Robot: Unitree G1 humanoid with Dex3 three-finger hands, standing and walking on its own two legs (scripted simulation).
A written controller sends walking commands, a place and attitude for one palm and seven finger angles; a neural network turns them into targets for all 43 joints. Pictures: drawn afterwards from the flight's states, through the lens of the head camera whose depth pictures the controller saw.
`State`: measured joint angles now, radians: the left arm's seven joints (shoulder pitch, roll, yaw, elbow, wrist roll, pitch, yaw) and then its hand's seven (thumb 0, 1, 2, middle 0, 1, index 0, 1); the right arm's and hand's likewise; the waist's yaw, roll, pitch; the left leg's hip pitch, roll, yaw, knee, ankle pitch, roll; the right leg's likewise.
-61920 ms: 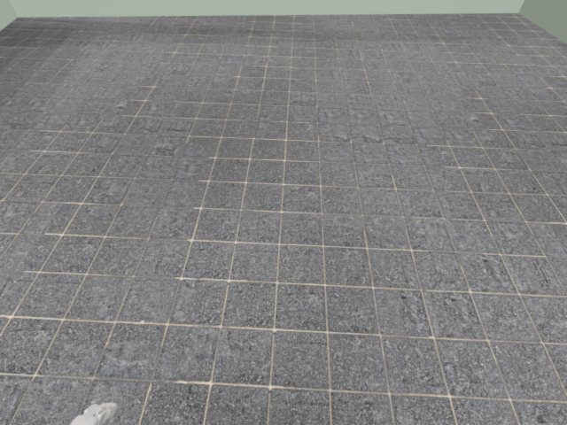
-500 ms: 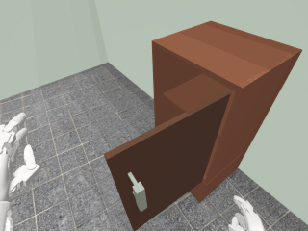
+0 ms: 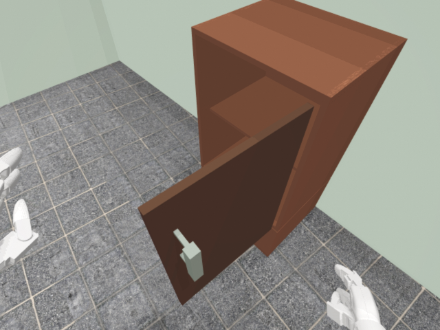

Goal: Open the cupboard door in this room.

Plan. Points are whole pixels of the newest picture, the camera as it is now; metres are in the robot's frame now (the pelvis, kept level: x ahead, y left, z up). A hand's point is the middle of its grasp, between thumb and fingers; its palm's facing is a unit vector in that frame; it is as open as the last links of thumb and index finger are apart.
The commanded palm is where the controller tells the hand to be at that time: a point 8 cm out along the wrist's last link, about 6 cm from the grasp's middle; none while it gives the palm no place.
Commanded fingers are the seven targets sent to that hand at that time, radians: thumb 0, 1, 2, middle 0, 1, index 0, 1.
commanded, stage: step back with the hand held close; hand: left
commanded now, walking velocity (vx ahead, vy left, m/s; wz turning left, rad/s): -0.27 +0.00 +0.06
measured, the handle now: (187, 254) +0.27 +0.09 -0.05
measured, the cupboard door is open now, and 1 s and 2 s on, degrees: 86 86 86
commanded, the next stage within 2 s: stop stepping back and stand still in 0.60 s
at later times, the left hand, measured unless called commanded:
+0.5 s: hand out of the picture +0.05 +0.30 +0.16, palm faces +0.55 -0.70 -0.45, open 7.4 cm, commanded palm -0.01 +0.33 +0.17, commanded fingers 0.00 0.90 0.90 -0.20 -0.30 -0.20 -0.30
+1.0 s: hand out of the picture -0.02 +0.26 +0.17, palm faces +0.39 -0.78 -0.49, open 7.4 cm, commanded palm -0.09 +0.30 +0.17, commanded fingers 0.00 0.90 0.90 -0.20 -0.30 -0.20 -0.30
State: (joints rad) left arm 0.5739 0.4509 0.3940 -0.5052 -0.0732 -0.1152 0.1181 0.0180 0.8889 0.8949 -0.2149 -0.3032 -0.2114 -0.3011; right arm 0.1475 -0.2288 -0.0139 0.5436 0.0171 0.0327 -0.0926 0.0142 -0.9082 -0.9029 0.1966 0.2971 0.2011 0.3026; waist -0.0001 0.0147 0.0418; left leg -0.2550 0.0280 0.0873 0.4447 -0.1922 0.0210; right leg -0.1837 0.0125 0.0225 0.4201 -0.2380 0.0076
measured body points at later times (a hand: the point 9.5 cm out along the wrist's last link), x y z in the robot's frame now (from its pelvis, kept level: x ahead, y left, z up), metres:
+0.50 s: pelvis -0.11 +0.01 -0.02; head -0.10 +0.02 +0.43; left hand +0.01 +0.33 +0.18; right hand +0.08 -0.21 -0.10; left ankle -0.03 +0.11 -0.72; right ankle -0.01 -0.11 -0.74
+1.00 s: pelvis -0.23 +0.00 -0.01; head -0.21 +0.02 +0.44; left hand -0.05 +0.30 +0.19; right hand -0.06 -0.22 -0.09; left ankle -0.11 +0.12 -0.73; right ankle -0.33 -0.08 -0.75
